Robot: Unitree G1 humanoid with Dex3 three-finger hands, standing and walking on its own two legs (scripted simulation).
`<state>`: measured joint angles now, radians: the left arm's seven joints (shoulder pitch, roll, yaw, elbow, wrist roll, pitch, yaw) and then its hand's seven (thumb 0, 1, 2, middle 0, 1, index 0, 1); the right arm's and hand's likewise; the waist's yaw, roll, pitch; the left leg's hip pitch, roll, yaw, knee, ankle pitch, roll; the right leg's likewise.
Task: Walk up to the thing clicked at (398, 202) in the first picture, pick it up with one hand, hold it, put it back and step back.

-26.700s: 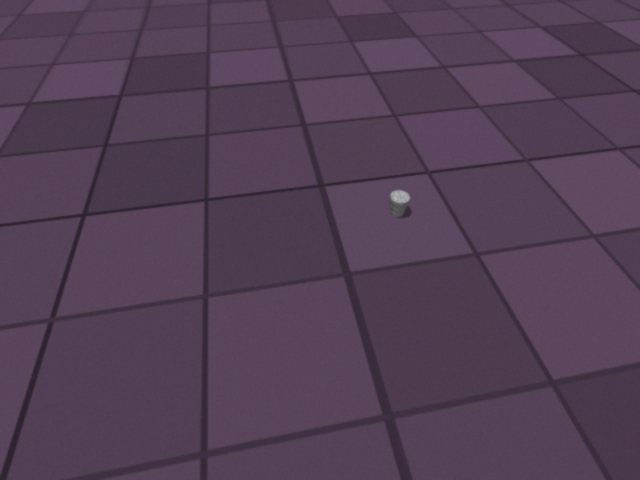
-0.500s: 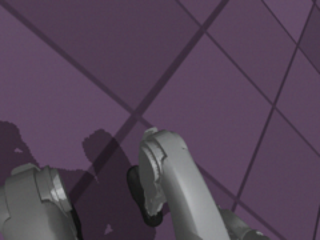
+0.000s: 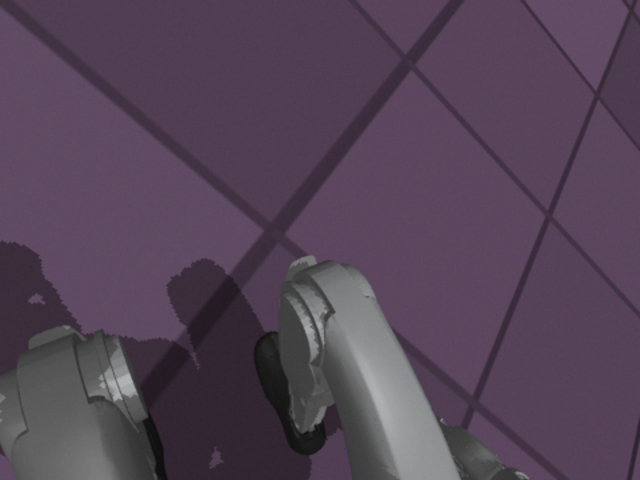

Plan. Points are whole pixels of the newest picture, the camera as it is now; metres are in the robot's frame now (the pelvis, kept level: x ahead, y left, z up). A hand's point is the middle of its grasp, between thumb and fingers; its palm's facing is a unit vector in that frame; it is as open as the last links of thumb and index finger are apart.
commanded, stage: settle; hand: left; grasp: from above
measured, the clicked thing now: out of the picture +0.45 +0.32 -0.26
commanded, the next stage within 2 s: lift in 0.76 s
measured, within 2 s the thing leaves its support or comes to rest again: leaves its support in 0.26 s
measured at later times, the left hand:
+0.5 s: hand out of the picture +0.44 +0.34 -0.16, palm faces -0.39 -0.09 -0.92, open 11.1 cm
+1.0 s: hand out of the picture +0.43 +0.34 -0.10, palm faces -0.43 -0.09 -0.90, open 11.1 cm
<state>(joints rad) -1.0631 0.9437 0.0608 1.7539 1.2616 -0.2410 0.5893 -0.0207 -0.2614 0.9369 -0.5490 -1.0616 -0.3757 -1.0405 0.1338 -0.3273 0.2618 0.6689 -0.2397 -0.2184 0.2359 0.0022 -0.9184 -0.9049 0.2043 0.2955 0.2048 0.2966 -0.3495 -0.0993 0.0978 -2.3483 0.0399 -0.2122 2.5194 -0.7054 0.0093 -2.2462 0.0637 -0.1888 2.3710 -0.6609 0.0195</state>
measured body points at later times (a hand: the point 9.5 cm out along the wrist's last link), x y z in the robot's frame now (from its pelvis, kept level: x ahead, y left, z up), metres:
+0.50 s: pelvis +0.01 +0.00 +0.02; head +0.24 +0.10 +0.39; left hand +0.46 +0.34 -0.11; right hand +0.10 -0.26 -0.08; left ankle +0.07 +0.13 -0.27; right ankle +0.11 -0.11 -0.27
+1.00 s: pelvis +0.00 +0.00 +0.05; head +0.22 +0.09 +0.43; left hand +0.45 +0.34 -0.04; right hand +0.07 -0.27 -0.06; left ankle +0.07 +0.13 -0.27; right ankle +0.11 -0.11 -0.27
